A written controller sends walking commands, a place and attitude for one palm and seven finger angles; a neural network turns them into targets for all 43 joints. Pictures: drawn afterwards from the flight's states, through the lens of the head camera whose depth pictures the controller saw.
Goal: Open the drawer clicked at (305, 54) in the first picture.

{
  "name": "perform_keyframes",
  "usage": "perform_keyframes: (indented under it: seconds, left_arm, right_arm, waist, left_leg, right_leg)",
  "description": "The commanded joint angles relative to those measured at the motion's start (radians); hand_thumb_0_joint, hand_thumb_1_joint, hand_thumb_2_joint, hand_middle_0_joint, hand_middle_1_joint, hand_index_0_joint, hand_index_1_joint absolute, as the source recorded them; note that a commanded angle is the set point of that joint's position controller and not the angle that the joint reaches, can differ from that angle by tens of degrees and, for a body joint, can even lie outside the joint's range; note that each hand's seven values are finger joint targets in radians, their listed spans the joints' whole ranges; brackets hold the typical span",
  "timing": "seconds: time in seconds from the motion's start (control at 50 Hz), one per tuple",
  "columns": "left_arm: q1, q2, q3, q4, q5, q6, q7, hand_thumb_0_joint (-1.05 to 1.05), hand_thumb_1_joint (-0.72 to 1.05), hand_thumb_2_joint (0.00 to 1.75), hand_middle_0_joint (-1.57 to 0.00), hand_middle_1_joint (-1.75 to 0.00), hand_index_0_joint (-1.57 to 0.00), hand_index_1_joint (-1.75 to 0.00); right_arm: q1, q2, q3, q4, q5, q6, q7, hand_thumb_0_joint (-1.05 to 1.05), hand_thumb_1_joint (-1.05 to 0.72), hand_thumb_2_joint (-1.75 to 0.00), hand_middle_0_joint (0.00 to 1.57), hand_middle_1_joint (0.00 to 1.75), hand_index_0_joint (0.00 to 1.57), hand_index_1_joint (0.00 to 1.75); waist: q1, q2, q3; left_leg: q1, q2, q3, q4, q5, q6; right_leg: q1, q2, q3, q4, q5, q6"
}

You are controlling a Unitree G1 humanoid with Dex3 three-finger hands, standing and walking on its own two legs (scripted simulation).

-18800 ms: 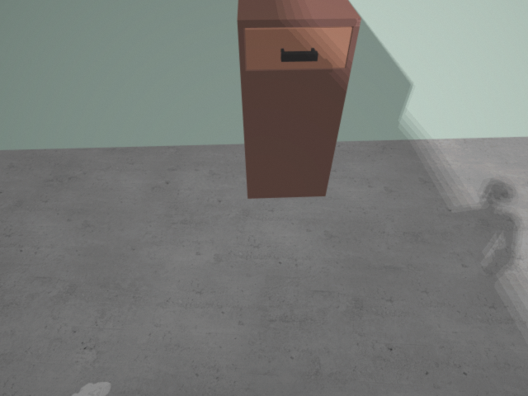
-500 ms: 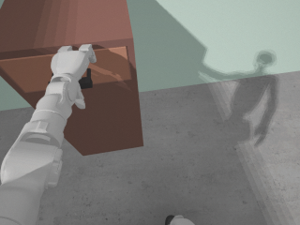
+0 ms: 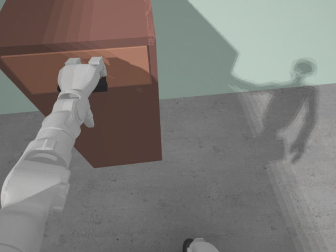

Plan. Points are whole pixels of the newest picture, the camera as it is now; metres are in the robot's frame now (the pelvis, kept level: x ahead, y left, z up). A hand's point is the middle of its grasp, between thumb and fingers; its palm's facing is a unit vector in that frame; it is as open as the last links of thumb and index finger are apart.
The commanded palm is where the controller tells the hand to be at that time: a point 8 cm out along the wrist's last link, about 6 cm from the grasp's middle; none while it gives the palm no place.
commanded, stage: lower the fingers behind the handle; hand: left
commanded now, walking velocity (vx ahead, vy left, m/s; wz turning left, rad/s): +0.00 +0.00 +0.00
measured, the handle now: (84, 80) +0.57 +0.20 +0.03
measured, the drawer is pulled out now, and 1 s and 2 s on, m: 0.00 0.00 0.00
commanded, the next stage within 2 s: close the thumb around the handle in 0.96 s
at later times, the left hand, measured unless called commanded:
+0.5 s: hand (85, 100) +0.51 +0.20 +0.01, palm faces -0.08 +0.00 -1.00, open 13.8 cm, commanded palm +0.50 +0.21 +0.06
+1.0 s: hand (82, 100) +0.51 +0.21 +0.01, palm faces -0.08 -0.01 -1.00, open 13.8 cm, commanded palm +0.50 +0.21 +0.06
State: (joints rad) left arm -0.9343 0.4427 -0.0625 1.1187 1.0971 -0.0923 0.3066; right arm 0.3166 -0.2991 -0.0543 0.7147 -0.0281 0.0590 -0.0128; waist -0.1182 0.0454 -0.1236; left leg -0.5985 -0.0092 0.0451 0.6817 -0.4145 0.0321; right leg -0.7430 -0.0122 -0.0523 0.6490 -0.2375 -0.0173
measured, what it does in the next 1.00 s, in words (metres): stands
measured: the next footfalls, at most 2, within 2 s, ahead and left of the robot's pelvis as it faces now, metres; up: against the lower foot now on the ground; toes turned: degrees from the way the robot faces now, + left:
none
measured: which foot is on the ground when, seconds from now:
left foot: down 0.00-1.00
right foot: down 0.00-1.00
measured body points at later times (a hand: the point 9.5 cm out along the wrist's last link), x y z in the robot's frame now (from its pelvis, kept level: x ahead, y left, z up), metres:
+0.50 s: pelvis -0.01 +0.00 -0.02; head +0.12 -0.02 +0.41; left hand +0.51 +0.20 +0.06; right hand -0.03 -0.28 -0.14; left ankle -0.07 +0.10 -0.71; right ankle +0.03 -0.11 -0.71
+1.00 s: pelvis +0.00 +0.01 -0.02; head +0.13 +0.00 +0.41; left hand +0.51 +0.21 +0.06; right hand -0.01 -0.26 -0.15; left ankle -0.07 +0.10 -0.71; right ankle +0.03 -0.11 -0.71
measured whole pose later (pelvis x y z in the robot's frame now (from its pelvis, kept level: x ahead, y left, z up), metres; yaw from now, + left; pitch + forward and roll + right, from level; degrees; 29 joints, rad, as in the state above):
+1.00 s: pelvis +0.00 +0.01 -0.02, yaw -1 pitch +23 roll -1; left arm -0.96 0.50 -0.03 1.18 1.09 -0.03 0.33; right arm 0.36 -0.28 -0.03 0.72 -0.04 0.05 0.01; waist -0.15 0.07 -0.14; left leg -0.76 -0.01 0.05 0.82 -0.47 0.05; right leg -0.89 -0.01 -0.04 0.75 -0.27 0.00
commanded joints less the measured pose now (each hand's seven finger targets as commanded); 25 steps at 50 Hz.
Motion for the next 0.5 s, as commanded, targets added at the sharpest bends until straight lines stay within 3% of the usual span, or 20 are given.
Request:
perform_keyframes:
  seconds: [0.0, 0.06, 0.08, 0.16, 0.2, 0.26, 0.3, 0.34, 0.38, 0.44, 0.48]
  left_arm:
    - [-0.458, 0.331, 0.12, -0.145, 0.024, 0.069, 0.143, 0.0, -0.5, 0.3, -0.3, -1.2, -0.3, -1.2]
    - [-0.498, 0.337, 0.116, -0.165, 0.032, 0.114, 0.162, 0.0, -0.5, 0.3, -0.3, -1.2, -0.3, -1.2]
    - [-0.515, 0.322, 0.105, -0.156, 0.023, 0.124, 0.157, 0.0, -0.5, 0.3, -0.3, -1.2, -0.3, -1.2]
    - [-0.509, 0.286, 0.057, -0.07, -0.005, 0.172, 0.102, 0.0, -0.5, 0.3, -0.3, -1.2, -0.3, -1.2]
    - [-0.544, 0.247, 0.02, -0.093, -0.022, 0.143, 0.063, 0.0, -0.5, 0.3, -0.3, -1.2, -0.3, -1.2]
    - [-0.496, 0.316, 0.061, -0.043, -0.03, 0.105, 0.017, 0.0, -0.5, 0.3, -0.3, -1.2, -0.3, -1.2]
    - [-0.482, 0.312, 0.056, -0.053, -0.023, 0.069, 0.009, 0.0, -0.5, 0.3, -0.3, -1.2, -0.3, -1.2]
    - [-0.418, 0.349, 0.094, -0.047, -0.013, 0.042, 0.016, 0.0, -0.5, 0.3, -0.3, -1.2, -0.3, -1.2]
    - [-0.408, 0.39, 0.131, -0.063, -0.003, 0.021, 0.036, 0.0, -0.5, 0.3, -0.3, -1.2, -0.3, -1.2]
    - [-0.417, 0.343, 0.104, -0.098, 0.019, 0.01, 0.082, 0.0, -0.5, 0.3, -0.3, -1.2, -0.3, -1.2]
    - [-0.44, 0.332, 0.108, -0.104, 0.015, 0.013, 0.106, 0.0, -0.5, 0.3, -0.3, -1.2, -0.3, -1.2]
  right_arm:
    - [0.134, -0.129, -0.037, -0.048, -0.013, -0.013, 0.005, 0.0, -0.9, -0.9, 0.2, 0.3, 0.2, 0.3]
    - [0.135, -0.133, -0.042, -0.052, -0.01, -0.014, 0.01, 0.0, -0.9, -0.9, 0.2, 0.3, 0.2, 0.3]
    - [0.14, -0.135, -0.047, -0.045, -0.011, -0.012, 0.009, 0.0, -0.9, -0.9, 0.2, 0.3, 0.2, 0.3]
    - [0.158, -0.146, -0.045, -0.027, 0.004, -0.01, 0.004, 0.0, -0.9, -0.9, 0.2, 0.3, 0.2, 0.3]
    - [0.178, -0.143, -0.049, -0.025, 0.005, -0.015, -0.004, 0.0, -0.9, -0.9, 0.2, 0.3, 0.2, 0.3]
    - [0.183, -0.154, -0.037, -0.012, 0.007, -0.015, -0.018, 0.0, -0.9, -0.9, 0.2, 0.3, 0.2, 0.3]
    - [0.189, -0.149, -0.033, -0.017, 0.003, -0.018, -0.023, 0.0, -0.9, -0.9, 0.2, 0.3, 0.2, 0.3]
    - [0.184, -0.151, -0.028, -0.02, -0.004, -0.02, -0.02, 0.0, -0.9, -0.9, 0.2, 0.3, 0.2, 0.3]
    - [0.183, -0.153, -0.028, -0.027, -0.008, -0.02, -0.018, 0.0, -0.9, -0.9, 0.2, 0.3, 0.2, 0.3]
    - [0.194, -0.145, -0.036, -0.032, -0.014, -0.033, -0.007, 0.0, -0.9, -0.9, 0.2, 0.3, 0.2, 0.3]
    - [0.202, -0.148, -0.045, -0.026, -0.016, -0.036, 0.001, 0.0, -0.9, -0.9, 0.2, 0.3, 0.2, 0.3]
  waist:
    - [-0.002, 0.013, -0.431]
    - [-0.008, 0.028, -0.529]
    - [-0.026, 0.016, -0.543]
    - [-0.053, -0.02, -0.509]
    - [-0.073, -0.023, -0.526]
    - [-0.069, -0.074, -0.45]
    - [-0.061, -0.05, -0.44]
    - [-0.032, -0.027, -0.419]
    - [-0.023, -0.03, -0.426]
    - [-0.023, 0.034, -0.472]
    - [-0.039, 0.017, -0.498]
  left_leg:
    - [-0.01, -0.027, -0.026, -0.021, 0.462, -0.006]
    - [0.017, -0.025, -0.024, -0.004, 0.488, -0.007]
    - [0.03, -0.024, -0.026, 0.005, 0.501, -0.004]
    - [0.027, -0.02, -0.031, -0.009, 0.425, 0.001]
    - [0.049, -0.018, -0.036, -0.009, 0.424, 0.008]
    - [-0.03, -0.023, -0.034, -0.011, 0.34, 0.016]
    - [-0.053, -0.025, -0.034, -0.005, 0.34, 0.017]
    - [-0.085, -0.027, -0.029, 0.011, 0.333, 0.015]
    - [-0.114, -0.028, -0.03, 0.028, 0.335, 0.014]
    - [-0.092, -0.022, -0.036, 0.058, 0.378, 0.007]
    - [-0.077, -0.017, -0.041, 0.081, 0.403, 0.006]
  right_leg:
    - [0.373, 0.035, 0.04, 0.033, 0.344, -0.013]
    - [0.399, 0.036, 0.043, 0.045, 0.37, -0.009]
    - [0.394, 0.037, 0.044, 0.041, 0.379, -0.007]
    - [0.376, 0.039, 0.046, 0.015, 0.328, 0.002]
    - [0.383, 0.038, 0.052, 0.003, 0.336, 0.005]
    - [0.382, 0.035, 0.061, 0.004, 0.298, 0.007]
    - [0.367, 0.033, 0.063, 0.016, 0.299, 0.003]
    - [0.345, 0.033, 0.064, 0.035, 0.287, -0.002]
    - [0.337, 0.034, 0.066, 0.053, 0.287, -0.005]
    - [0.279, 0.037, 0.054, 0.086, 0.286, -0.01]
    - [0.253, 0.041, 0.051, 0.095, 0.287, -0.009]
